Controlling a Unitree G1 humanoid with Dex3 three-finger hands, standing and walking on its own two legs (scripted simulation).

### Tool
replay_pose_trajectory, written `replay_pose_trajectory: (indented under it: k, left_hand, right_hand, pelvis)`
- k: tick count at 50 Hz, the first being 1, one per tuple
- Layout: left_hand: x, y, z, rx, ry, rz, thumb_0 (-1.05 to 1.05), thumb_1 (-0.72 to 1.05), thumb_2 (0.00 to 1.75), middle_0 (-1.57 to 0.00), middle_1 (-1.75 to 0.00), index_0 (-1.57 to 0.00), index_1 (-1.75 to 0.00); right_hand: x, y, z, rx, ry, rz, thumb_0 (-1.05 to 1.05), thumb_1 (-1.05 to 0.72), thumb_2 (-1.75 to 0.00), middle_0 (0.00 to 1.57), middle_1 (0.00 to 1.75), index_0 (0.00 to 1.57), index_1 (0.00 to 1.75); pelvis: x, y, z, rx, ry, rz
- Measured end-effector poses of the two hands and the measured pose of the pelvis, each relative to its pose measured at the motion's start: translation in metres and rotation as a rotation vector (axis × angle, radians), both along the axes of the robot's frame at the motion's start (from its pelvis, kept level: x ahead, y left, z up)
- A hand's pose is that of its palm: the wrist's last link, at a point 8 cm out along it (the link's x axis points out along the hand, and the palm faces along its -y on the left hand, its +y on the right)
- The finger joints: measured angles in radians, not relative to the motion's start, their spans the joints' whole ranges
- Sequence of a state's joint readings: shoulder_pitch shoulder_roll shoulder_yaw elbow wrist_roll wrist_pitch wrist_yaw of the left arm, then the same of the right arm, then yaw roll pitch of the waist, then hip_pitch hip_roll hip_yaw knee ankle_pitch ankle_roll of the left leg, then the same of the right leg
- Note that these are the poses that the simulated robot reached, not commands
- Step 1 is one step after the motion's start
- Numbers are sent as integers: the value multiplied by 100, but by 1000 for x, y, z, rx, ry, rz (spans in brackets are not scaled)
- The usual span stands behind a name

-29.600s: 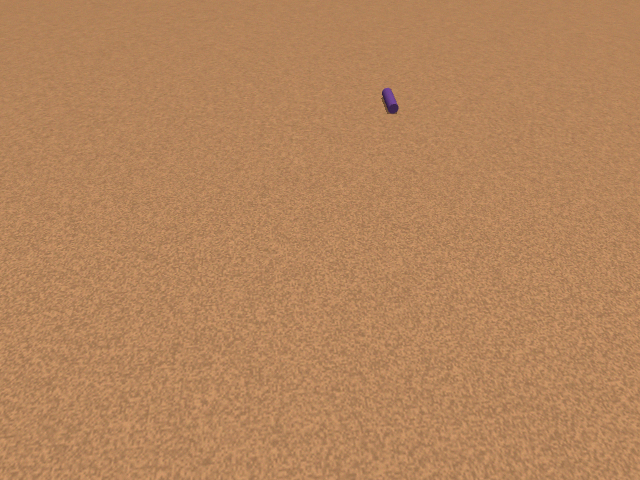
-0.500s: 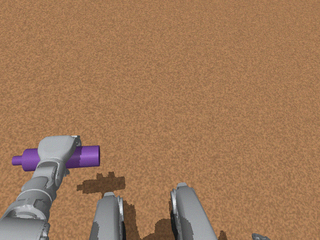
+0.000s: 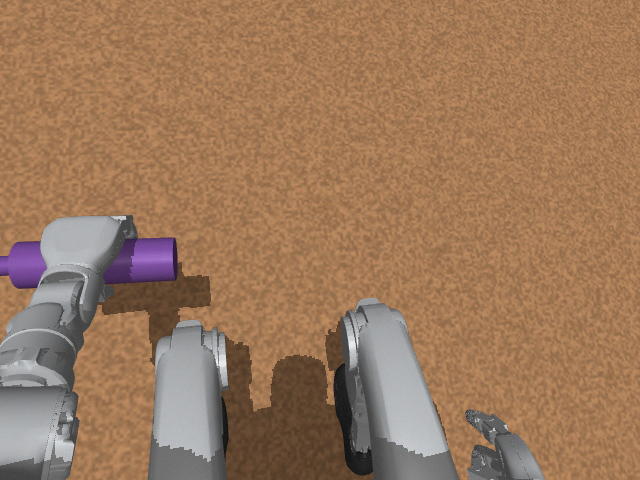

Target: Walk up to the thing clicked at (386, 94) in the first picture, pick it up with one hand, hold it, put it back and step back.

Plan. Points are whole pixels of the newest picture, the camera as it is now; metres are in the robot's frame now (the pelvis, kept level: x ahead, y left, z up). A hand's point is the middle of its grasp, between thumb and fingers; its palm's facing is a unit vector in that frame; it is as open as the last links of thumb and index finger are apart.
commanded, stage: crouch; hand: left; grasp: from above
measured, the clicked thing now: (88, 262) +0.41 +0.26 -0.19
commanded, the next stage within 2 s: lower in 0.66 s
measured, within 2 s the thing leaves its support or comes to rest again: neither
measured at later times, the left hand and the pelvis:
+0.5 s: hand (113, 273) +0.40 +0.25 -0.25, palm faces -0.49 -0.01 -0.87, open 9.2 cm; pelvis -0.01 +0.00 -0.06, yaw -1 degrees
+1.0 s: hand (121, 274) +0.41 +0.25 -0.30, palm faces -0.52 -0.03 -0.85, open 9.2 cm; pelvis -0.01 +0.00 -0.10, yaw -3 degrees
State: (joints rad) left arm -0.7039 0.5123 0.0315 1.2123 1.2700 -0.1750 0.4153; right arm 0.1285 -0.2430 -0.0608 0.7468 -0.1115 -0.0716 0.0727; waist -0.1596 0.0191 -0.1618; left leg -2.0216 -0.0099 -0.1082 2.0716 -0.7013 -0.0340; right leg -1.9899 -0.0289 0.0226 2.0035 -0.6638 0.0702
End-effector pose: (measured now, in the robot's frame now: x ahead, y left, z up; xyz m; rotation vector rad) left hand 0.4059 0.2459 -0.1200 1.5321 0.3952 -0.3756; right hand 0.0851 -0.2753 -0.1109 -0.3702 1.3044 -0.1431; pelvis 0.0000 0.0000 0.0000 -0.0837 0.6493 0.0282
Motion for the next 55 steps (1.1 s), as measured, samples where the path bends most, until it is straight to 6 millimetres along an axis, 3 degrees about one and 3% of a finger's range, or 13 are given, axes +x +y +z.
replay_pose_trajectory:
  k: [13,27,43,55]
  left_hand:
    - [8,3,-40,-4,16,8,-1,5,63,-69,-71,-69,-68]
    - [8,3,-78,-17,25,-19,-1,7,61,-66,-74,-67,-70]
    - [16,6,-102,-17,25,-12,0,6,62,-66,-76,-67,-73]
    - [16,6,-139,-56,44,-24,0,6,60,-69,-73,-70,-70]
  right_hand:
    - [-24,-8,-27,-8,57,-10,0,-91,-90,20,30,20,30]
    - [-50,-2,-56,6,106,-19,0,-91,-90,20,30,20,30]
    - [-53,2,-76,13,112,0,0,-91,-90,20,30,20,30]
    - [-54,-1,-89,-1,146,27,0,-92,-90,20,30,20,30]
  pelvis:
    - [-5,-2,-36,-9,-8,-12]
    - [-13,1,-69,-18,-30,-14]
    - [-12,4,-91,-27,-37,-20]
    - [-8,5,-111,-40,-50,-26]
